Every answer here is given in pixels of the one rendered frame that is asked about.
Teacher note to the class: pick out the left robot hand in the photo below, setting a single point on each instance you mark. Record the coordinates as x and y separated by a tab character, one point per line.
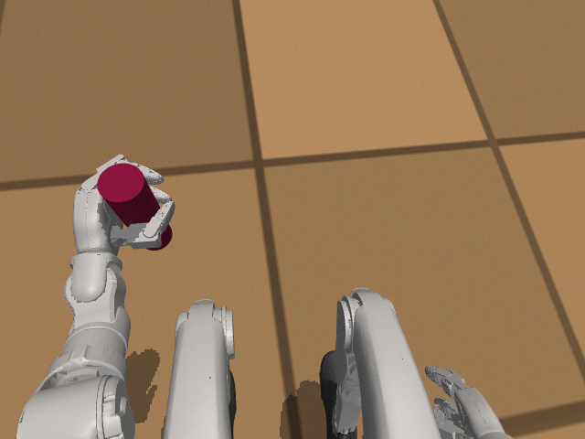
97	227

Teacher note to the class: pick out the right robot hand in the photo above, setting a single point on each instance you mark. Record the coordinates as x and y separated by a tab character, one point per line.
470	416

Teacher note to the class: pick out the right robot foot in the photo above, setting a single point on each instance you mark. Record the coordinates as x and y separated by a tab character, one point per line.
328	395

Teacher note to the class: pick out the can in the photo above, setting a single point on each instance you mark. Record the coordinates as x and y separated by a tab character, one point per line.
127	192

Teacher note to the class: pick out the left robot arm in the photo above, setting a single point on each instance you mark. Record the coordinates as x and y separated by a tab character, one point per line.
84	395

